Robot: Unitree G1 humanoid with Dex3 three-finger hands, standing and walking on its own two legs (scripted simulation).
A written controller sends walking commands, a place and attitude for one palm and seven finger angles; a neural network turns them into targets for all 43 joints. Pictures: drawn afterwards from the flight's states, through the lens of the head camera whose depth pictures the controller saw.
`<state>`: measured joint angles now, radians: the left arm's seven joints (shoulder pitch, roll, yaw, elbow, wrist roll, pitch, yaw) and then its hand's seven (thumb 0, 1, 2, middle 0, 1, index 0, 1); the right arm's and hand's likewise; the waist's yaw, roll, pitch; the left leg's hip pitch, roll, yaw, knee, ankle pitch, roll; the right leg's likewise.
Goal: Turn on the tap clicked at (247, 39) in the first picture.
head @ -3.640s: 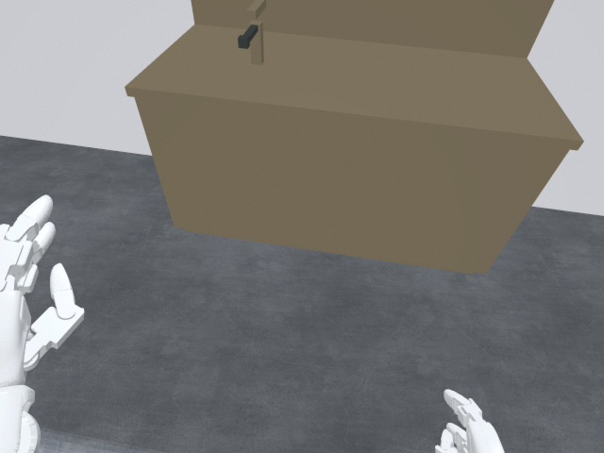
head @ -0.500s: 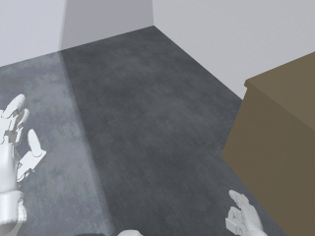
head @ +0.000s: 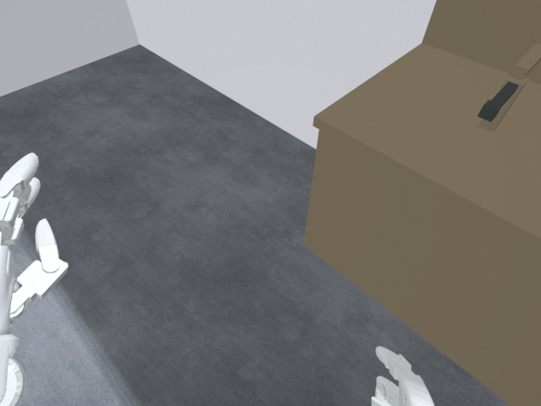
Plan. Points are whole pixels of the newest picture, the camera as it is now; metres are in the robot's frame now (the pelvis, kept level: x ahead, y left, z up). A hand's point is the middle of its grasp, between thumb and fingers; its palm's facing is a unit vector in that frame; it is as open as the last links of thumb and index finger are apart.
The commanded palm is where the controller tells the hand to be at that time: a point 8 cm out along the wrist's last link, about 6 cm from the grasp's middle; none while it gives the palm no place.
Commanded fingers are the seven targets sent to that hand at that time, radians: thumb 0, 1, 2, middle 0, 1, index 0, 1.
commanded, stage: turn to face it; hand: left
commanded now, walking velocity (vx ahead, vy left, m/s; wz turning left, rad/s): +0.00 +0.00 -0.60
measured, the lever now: (489, 110) +0.67 -0.39 +0.08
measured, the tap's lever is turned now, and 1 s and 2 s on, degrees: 0 0 0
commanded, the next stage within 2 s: take the last steps up to it in 1.72 s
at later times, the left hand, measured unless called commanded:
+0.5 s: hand (141, 261) +0.22 +0.16 +0.18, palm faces +0.20 -0.89 -0.41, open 7.4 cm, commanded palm +0.18 +0.20 +0.18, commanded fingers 0.00 0.90 0.90 -0.20 -0.30 -0.20 -0.30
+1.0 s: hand (293, 289) +0.20 +0.00 +0.18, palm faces -0.15 -0.85 -0.51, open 7.4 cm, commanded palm +0.18 +0.07 +0.18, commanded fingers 0.00 0.90 0.90 -0.20 -0.30 -0.20 -0.30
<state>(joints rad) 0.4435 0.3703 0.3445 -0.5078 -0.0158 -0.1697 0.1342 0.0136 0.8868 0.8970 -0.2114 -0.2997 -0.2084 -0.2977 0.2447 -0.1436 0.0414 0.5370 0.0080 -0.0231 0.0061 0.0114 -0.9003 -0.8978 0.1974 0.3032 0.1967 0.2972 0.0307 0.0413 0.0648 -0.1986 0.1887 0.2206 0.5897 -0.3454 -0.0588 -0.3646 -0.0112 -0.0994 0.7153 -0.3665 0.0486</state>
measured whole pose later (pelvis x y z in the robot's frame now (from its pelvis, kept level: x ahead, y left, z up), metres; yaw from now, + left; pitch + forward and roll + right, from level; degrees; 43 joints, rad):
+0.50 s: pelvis -0.05 -0.02 +0.00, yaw -17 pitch -1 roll +1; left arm 0.44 0.38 0.39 -0.52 -0.02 -0.18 0.14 0.01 0.88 0.90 -0.22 -0.30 -0.21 -0.30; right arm 0.19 -0.23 -0.02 0.52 0.01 0.03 -0.04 0.01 -0.90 -0.90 0.19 0.30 0.19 0.30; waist 0.03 -0.04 0.04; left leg -0.24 0.08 0.13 0.56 -0.29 -0.03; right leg -0.51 0.06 0.02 0.94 -0.39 0.02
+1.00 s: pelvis -0.11 -0.07 +0.00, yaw -35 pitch +1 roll +2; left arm 0.53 0.42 0.40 -0.56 -0.06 -0.20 0.15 0.01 0.88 0.90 -0.22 -0.30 -0.22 -0.30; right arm 0.19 -0.26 -0.03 0.56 0.01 0.07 -0.03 0.01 -0.90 -0.90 0.19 0.30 0.19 0.30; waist -0.01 0.01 0.08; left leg -0.39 0.04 0.04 0.80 -0.43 -0.07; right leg -0.35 0.10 0.06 0.49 -0.15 -0.09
